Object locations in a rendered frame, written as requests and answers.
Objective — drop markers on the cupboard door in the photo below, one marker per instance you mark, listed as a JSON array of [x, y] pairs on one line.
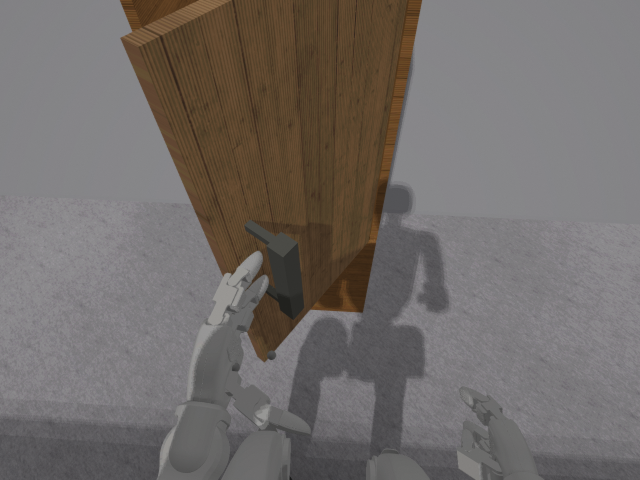
[[275, 111]]

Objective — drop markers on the robot left hand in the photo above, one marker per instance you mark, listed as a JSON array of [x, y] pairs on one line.
[[218, 347]]

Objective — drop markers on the right robot thigh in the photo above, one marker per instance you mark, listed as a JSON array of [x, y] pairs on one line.
[[390, 466]]

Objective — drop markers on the robot left shin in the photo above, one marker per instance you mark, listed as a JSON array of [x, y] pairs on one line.
[[268, 428]]

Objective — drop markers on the robot left forearm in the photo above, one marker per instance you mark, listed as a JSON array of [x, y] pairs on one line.
[[197, 448]]

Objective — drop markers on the handle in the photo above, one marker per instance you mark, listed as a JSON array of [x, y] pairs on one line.
[[284, 259]]

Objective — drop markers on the robot right hand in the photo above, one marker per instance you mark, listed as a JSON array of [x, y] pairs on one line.
[[500, 451]]

